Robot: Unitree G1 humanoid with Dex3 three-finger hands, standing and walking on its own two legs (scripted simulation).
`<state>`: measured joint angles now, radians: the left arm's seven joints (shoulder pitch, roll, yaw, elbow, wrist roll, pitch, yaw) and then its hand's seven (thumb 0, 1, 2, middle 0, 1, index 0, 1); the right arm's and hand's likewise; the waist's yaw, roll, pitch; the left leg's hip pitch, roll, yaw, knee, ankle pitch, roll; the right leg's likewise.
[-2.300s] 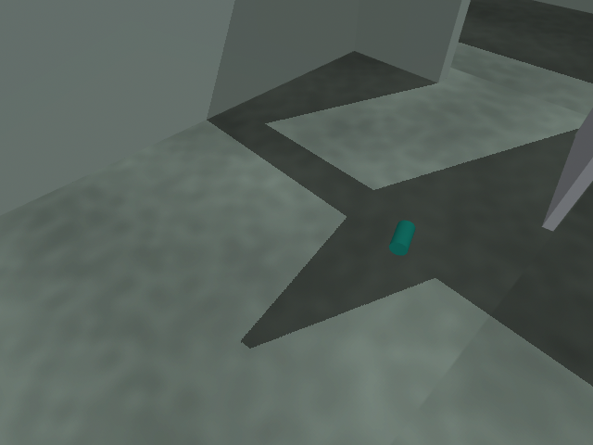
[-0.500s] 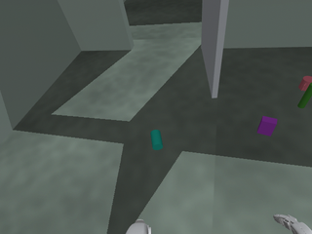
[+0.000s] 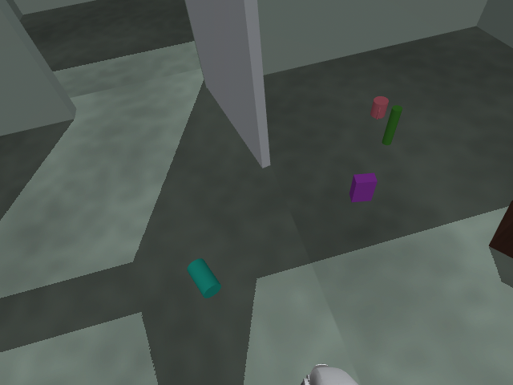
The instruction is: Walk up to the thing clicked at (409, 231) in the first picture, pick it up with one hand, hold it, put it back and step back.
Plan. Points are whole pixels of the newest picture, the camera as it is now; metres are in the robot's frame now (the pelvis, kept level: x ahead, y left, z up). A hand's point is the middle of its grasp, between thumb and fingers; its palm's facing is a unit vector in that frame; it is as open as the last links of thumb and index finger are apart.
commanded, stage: walk up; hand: left
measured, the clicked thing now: (203, 277) +0.64 +0.21 -0.71
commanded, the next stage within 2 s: none
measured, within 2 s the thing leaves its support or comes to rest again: neither
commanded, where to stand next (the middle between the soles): +0.25 +0.50 m, yaw -63 degrees
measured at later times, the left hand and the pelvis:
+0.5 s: hand out of the picture +0.30 +0.58 -0.14, palm faces -0.28 -0.71 -0.65, open 7.4 cm; pelvis +0.12 +0.27 -0.03, yaw -19 degrees
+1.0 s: hand out of the picture +0.45 +0.73 -0.15, palm faces -0.53 -0.58 -0.62, open 7.4 cm; pelvis +0.19 +0.53 -0.05, yaw -37 degrees
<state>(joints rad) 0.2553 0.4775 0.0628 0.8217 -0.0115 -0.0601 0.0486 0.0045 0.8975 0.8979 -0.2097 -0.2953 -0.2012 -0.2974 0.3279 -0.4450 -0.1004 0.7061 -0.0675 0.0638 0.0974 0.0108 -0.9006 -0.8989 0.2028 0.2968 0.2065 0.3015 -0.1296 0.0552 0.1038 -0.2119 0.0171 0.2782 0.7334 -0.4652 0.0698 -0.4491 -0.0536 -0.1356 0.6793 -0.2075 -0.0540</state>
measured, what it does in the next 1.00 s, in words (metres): steps to the left, turning right: left foot, then right foot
